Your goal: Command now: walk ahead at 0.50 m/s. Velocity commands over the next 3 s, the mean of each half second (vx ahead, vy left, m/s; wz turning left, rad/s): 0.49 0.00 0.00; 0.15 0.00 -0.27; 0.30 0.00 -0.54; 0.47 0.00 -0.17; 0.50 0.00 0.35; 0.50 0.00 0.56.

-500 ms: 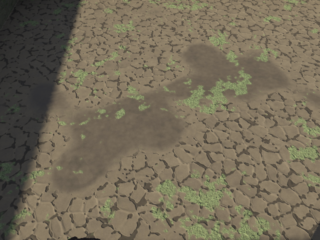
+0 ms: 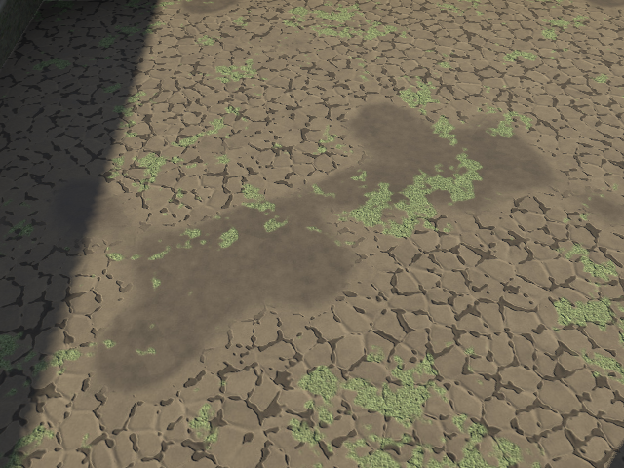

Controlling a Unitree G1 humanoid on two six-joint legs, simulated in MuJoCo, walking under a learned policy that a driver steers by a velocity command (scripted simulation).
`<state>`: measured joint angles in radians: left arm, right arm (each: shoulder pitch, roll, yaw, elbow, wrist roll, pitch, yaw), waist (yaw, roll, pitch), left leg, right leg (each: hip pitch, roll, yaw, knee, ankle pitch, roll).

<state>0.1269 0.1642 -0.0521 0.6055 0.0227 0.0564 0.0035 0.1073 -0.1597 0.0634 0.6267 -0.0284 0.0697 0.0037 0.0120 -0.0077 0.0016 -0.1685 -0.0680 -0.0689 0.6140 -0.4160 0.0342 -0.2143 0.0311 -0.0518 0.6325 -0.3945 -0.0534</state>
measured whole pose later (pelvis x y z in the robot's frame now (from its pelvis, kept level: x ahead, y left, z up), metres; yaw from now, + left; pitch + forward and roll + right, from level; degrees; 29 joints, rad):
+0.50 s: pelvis +0.01 +0.00 +0.00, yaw +0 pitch -1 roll +0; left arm 0.13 0.16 -0.05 0.61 0.02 0.07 0.02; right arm 0.11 -0.17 0.05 0.64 -0.03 0.08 -0.02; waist 0.02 0.00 0.00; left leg -0.17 -0.07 -0.07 0.63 -0.43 0.04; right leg -0.21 0.03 -0.06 0.64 -0.41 -0.05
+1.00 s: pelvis -0.02 +0.00 +0.00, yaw -10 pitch +1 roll +1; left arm 0.16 0.23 0.00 0.61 0.01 0.10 0.02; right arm 0.12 -0.22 0.02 0.61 -0.04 0.08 -0.04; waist 0.03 0.00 0.00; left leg -0.21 -0.02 0.09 0.61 -0.40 0.04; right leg -0.33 0.09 0.10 0.68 -0.35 -0.06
